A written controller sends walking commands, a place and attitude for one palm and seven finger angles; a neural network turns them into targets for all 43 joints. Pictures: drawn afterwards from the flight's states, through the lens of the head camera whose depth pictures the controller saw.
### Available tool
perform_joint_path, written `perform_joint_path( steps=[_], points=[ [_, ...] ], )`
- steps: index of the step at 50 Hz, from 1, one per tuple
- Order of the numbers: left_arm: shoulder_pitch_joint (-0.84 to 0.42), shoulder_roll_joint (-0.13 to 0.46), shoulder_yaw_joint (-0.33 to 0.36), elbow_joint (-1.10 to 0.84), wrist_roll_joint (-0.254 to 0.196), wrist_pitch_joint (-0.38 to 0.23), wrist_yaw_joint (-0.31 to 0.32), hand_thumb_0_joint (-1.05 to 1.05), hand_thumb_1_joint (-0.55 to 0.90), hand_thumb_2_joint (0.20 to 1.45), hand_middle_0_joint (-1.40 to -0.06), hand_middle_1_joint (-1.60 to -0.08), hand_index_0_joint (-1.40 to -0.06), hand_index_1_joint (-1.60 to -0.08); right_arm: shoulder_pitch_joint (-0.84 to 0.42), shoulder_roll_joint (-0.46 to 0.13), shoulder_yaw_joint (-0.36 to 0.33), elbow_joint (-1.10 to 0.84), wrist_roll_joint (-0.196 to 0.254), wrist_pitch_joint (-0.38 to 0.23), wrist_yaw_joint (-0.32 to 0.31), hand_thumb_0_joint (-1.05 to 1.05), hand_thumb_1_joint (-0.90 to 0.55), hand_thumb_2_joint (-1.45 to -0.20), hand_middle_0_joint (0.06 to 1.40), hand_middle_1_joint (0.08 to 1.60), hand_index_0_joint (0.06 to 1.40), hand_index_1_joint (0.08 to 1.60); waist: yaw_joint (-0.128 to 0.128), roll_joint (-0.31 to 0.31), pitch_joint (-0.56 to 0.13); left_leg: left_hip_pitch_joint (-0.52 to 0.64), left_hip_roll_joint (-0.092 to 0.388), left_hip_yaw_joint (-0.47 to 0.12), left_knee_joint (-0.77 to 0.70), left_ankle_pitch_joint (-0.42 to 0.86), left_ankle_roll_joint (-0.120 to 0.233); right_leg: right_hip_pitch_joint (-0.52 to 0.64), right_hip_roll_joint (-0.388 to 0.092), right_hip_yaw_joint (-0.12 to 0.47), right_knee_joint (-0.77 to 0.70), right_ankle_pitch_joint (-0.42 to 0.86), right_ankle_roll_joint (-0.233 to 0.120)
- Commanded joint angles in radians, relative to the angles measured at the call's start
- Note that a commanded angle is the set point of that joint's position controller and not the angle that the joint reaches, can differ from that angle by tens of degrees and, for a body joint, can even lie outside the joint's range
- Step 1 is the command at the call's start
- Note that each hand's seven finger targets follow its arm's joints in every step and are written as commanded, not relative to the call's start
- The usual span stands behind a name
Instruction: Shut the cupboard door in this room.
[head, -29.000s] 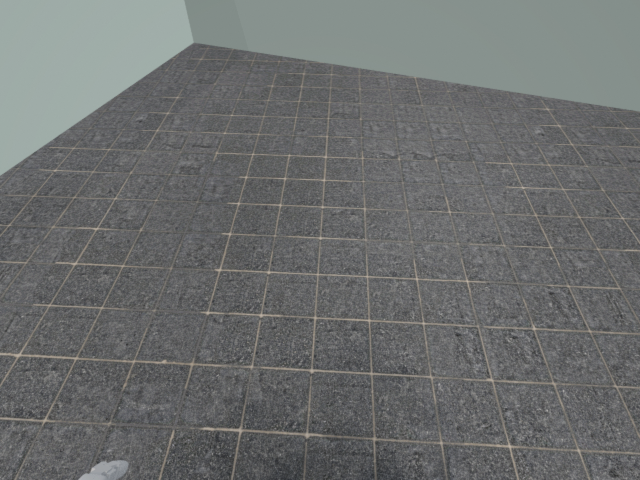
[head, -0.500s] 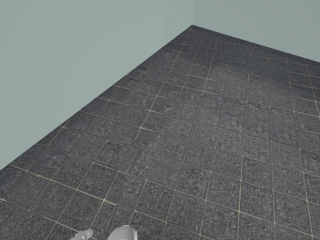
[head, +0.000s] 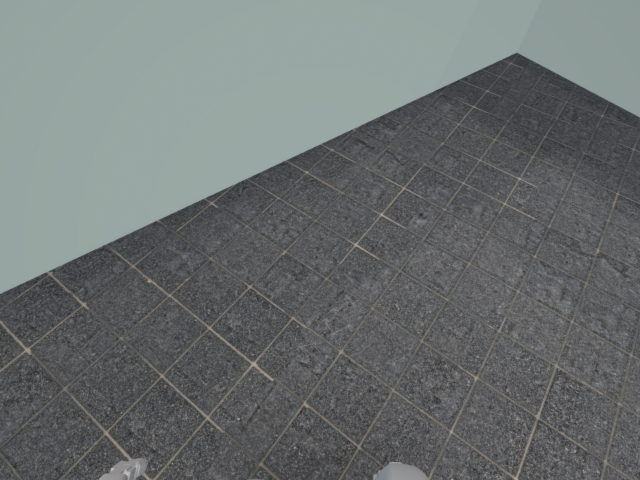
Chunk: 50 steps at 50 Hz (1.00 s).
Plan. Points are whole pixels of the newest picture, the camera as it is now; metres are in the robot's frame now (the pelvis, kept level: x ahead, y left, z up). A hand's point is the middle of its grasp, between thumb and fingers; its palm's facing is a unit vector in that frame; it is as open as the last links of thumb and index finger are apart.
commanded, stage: walk to a spot facing it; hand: left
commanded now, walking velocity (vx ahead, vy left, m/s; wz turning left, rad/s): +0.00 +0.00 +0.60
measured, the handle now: out of the picture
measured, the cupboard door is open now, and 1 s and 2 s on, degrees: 89 89 89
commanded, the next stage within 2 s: none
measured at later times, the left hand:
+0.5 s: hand out of the picture -0.03 +0.16 -0.16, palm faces +0.33 -0.91 -0.24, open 7.4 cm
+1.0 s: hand out of the picture -0.06 +0.22 -0.15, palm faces +0.58 -0.77 -0.27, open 7.4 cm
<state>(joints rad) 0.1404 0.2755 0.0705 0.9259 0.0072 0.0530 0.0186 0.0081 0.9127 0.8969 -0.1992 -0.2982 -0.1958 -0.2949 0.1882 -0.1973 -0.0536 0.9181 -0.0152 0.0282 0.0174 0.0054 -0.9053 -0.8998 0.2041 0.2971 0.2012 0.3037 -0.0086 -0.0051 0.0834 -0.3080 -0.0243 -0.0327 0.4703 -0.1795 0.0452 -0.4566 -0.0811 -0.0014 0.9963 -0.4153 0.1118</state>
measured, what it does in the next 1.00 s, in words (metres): steps on the spot, turning left: right foot, then left foot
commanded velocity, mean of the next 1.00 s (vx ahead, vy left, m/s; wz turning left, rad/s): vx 0.04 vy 0.00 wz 0.60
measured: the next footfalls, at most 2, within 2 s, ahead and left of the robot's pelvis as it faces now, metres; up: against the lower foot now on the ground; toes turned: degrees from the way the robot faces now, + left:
right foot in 0.16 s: +0.04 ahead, -0.16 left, +0.00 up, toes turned +4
left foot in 0.58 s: -0.07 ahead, +0.08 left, +0.00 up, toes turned +29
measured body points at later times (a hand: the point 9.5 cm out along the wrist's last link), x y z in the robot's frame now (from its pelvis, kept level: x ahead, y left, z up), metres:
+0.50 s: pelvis -0.03 -0.05 +0.00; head +0.02 -0.04 +0.44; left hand -0.05 +0.20 -0.14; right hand +0.13 -0.29 -0.15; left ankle -0.10 +0.08 -0.70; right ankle +0.00 -0.16 -0.74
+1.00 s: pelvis -0.03 -0.03 +0.00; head +0.00 +0.00 +0.45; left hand -0.09 +0.26 -0.13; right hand +0.18 -0.19 -0.14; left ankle -0.10 +0.06 -0.74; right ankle +0.05 -0.15 -0.70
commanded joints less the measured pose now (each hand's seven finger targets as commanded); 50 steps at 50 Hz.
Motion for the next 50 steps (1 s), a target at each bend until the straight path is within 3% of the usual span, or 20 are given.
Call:
perform_joint_path(
  steps=[1,4,6,7,8,10,12,13,23,25,27,28,29,30,31,34,36,45,47,50],
  points=[
    [-0.036,0.047,0.006,-0.106,-0.004,-0.029,0.001,0.0,0.9,0.9,-0.2,-0.3,-0.2,-0.3,0.038,-0.239,-0.072,-0.058,-0.008,-0.005,-0.018,0.0,-0.9,-0.9,0.2,0.3,0.2,0.3,-0.037,0.165,-0.156,0.171,0.246,-0.318,-0.101,0.299,0.131,0.002,0.026,-0.002,-0.154,-0.044,-0.011],
    [0.033,0.049,0.006,-0.098,-0.009,-0.034,0.005,0.0,0.9,0.9,-0.2,-0.3,-0.2,-0.3,-0.003,-0.239,-0.079,-0.071,-0.008,0.003,-0.016,0.0,-0.9,-0.9,0.2,0.3,0.2,0.3,-0.009,0.18,-0.171,0.072,0.21,-0.352,-0.071,0.277,0.108,0.162,0.062,-0.022,-0.342,0.008,-0.031],
    [0.131,0.082,0.016,-0.081,-0.006,-0.046,0.009,0.0,0.9,0.9,-0.2,-0.3,-0.2,-0.3,-0.043,-0.209,-0.078,-0.09,0.001,0.007,-0.011,0.0,-0.9,-0.9,0.2,0.3,0.2,0.3,0.044,0.108,-0.176,-0.105,0.141,-0.32,0.01,0.098,0.042,0.392,0.028,-0.013,-0.599,0.17,-0.049],
    [0.155,0.166,0.033,-0.085,0.012,-0.056,0.016,0.0,0.9,0.9,-0.2,-0.3,-0.2,-0.3,-0.025,-0.139,-0.068,-0.104,0.01,0.009,-0.004,0.0,-0.9,-0.9,0.2,0.3,0.2,0.3,0.056,-0.149,-0.174,-0.303,0.017,-0.175,0.216,-0.164,-0.043,0.519,-0.208,0.226,-0.758,0.063,-0.126],
    [0.111,0.214,0.03,-0.111,0.015,-0.053,0.018,0.0,0.9,0.9,-0.2,-0.3,-0.2,-0.3,-0.044,-0.129,-0.066,-0.125,0.002,0.006,-0.002,0.0,-0.9,-0.9,0.2,0.3,0.2,0.3,0.053,-0.297,-0.117,-0.349,-0.059,-0.036,0.445,-0.383,-0.09,0.385,-0.412,0.379,-0.785,0.127,-0.227],
    [0.007,0.159,0.026,-0.143,0.008,-0.053,0.024,0.0,0.9,0.9,-0.2,-0.3,-0.2,-0.3,-0.034,-0.164,-0.08,-0.093,-0.007,0.031,0.005,0.0,-0.9,-0.9,0.2,0.3,0.2,0.3,0.002,-0.206,-0.054,-0.281,0.014,-0.065,0.689,-0.31,-0.082,0.178,-0.356,0.287,-0.792,0.054,-0.236],
    [-0.06,0.093,0.005,-0.155,0.01,-0.059,0.016,0.0,0.9,0.9,-0.2,-0.3,-0.2,-0.3,0.013,-0.144,-0.072,-0.052,-0.012,0.038,0.016,0.0,-0.9,-0.9,0.2,0.3,0.2,0.3,-0.041,-0.156,-0.009,-0.282,0.042,-0.025,0.779,-0.184,-0.105,0.176,-0.241,0.074,-0.729,0.218,-0.197],
    [-0.04,0.084,0.002,-0.15,0.01,-0.065,0.015,0.0,0.9,0.9,-0.2,-0.3,-0.2,-0.3,0.023,-0.139,-0.067,-0.041,-0.009,0.038,0.018,0.0,-0.9,-0.9,0.2,0.3,0.2,0.3,-0.035,-0.176,-0.027,-0.286,0.045,-0.01,0.782,-0.161,-0.116,0.217,-0.222,0.026,-0.705,0.308,-0.19],
    [0.138,0.17,0.024,-0.072,0.021,-0.058,0.009,0.0,0.9,0.9,-0.2,-0.3,-0.2,-0.3,-0.122,-0.118,-0.033,-0.074,0.006,0.026,0.016,0.0,-0.9,-0.9,0.2,0.3,0.2,0.3,0.062,-0.194,-0.109,-0.157,0.051,0.104,0.362,-0.284,-0.126,0.416,-0.293,-0.065,-0.602,0.612,-0.24],
    [0.13,0.181,0.031,-0.065,0.022,-0.054,0.009,0.0,0.9,0.9,-0.2,-0.3,-0.2,-0.3,-0.105,-0.121,-0.029,-0.076,0.011,0.017,0.012,0.0,-0.9,-0.9,0.2,0.3,0.2,0.3,0.06,-0.227,-0.138,-0.1,0.051,0.118,0.253,-0.288,-0.114,0.439,-0.309,-0.084,-0.555,0.651,-0.234],
    [0.116,0.185,0.037,-0.061,0.015,-0.049,0.006,0.0,0.9,0.9,-0.2,-0.3,-0.2,-0.3,-0.052,-0.137,-0.03,-0.066,0.008,0.006,0.009,0.0,-0.9,-0.9,0.2,0.3,0.2,0.3,0.026,-0.2,-0.17,0.02,0.041,0.145,0.054,-0.144,-0.101,0.407,-0.292,-0.14,-0.458,0.642,-0.182],
    [0.11,0.175,0.036,-0.063,0.007,-0.043,0.003,0.0,0.9,0.9,-0.2,-0.3,-0.2,-0.3,-0.009,-0.167,-0.039,-0.056,0.006,-0.001,0.01,0.0,-0.9,-0.9,0.2,0.3,0.2,0.3,-0.004,-0.129,-0.188,0.165,0.053,0.12,-0.07,0.005,-0.083,0.304,-0.268,-0.175,-0.36,0.554,-0.133],
    [0.114,0.123,0.033,-0.089,0.001,-0.038,-0.003,0.0,0.9,0.9,-0.2,-0.3,-0.2,-0.3,0.049,-0.272,-0.064,-0.052,-0.001,-0.012,0.006,0.0,-0.9,-0.9,0.2,0.3,0.2,0.3,-0.039,0.128,-0.233,0.357,0.252,-0.136,-0.117,0.263,0.002,0.066,-0.165,-0.217,-0.161,0.225,-0.061],
    [0.048,0.066,0.003,-0.131,0.006,-0.033,-0.008,0.0,0.9,0.9,-0.2,-0.3,-0.2,-0.3,0.103,-0.358,-0.083,-0.047,0.003,-0.005,0.001,0.0,-0.9,-0.9,0.2,0.3,0.2,0.3,-0.074,0.316,-0.206,0.403,0.443,-0.326,-0.093,0.632,0.107,-0.142,-0.074,-0.173,0.01,-0.26,-0.015],
    [-0.02,0.073,0.002,-0.129,0.012,-0.015,0.006,0.0,0.9,0.9,-0.2,-0.3,-0.2,-0.3,0.149,-0.333,-0.082,-0.011,0.003,-0.006,-0.016,0.0,-0.9,-0.9,0.2,0.3,0.2,0.3,-0.105,0.309,-0.203,0.357,0.433,-0.324,-0.086,0.699,0.128,-0.161,-0.072,-0.066,0.103,-0.242,-0.016],
    [-0.011,0.081,0.015,-0.088,0.003,-0.019,-0.007,0.0,0.9,0.9,-0.2,-0.3,-0.2,-0.3,-0.007,-0.255,-0.056,-0.052,-0.002,-0.009,-0.03,0.0,-0.9,-0.9,0.2,0.3,0.2,0.3,-0.024,0.186,-0.108,0.239,0.284,-0.176,-0.077,0.575,0.107,-0.132,-0.054,-0.025,0.168,-0.045,-0.013],
    [0.028,0.084,0.016,-0.072,0.004,-0.02,-0.012,0.0,0.9,0.9,-0.2,-0.3,-0.2,-0.3,-0.035,-0.246,-0.052,-0.069,0.0,-0.015,-0.026,0.0,-0.9,-0.9,0.2,0.3,0.2,0.3,-0.004,0.136,-0.124,0.234,0.249,-0.144,-0.093,0.5,0.092,-0.103,-0.041,-0.026,0.152,0.009,-0.007],
    [-0.064,0.076,0.005,-0.127,0.0,-0.027,-0.005,0.0,0.9,0.9,-0.2,-0.3,-0.2,-0.3,0.038,-0.252,-0.065,-0.064,-0.006,-0.009,-0.021,0.0,-0.9,-0.9,0.2,0.3,0.2,0.3,-0.042,0.146,-0.138,0.268,0.245,-0.31,-0.085,0.406,0.134,-0.079,0.007,0.001,-0.064,-0.031,0.001],
    [-0.066,0.066,0.002,-0.135,0.001,-0.034,-0.011,0.0,0.9,0.9,-0.2,-0.3,-0.2,-0.3,0.036,-0.253,-0.067,-0.065,-0.011,-0.009,-0.019,0.0,-0.9,-0.9,0.2,0.3,0.2,0.3,-0.041,0.175,-0.15,0.233,0.232,-0.349,-0.094,0.24,0.13,-0.019,0.027,-0.012,-0.159,-0.045,-0.009],
    [0.015,0.067,0.002,-0.115,0.003,-0.05,-0.024,0.0,0.9,0.9,-0.2,-0.3,-0.2,-0.3,-0.012,-0.246,-0.07,-0.075,-0.01,-0.007,-0.018,0.0,-0.9,-0.9,0.2,0.3,0.2,0.3,0.0,0.174,-0.137,0.08,0.186,-0.388,-0.067,0.015,0.105,0.188,0.074,-0.055,-0.384,0.004,-0.03]
  ],
)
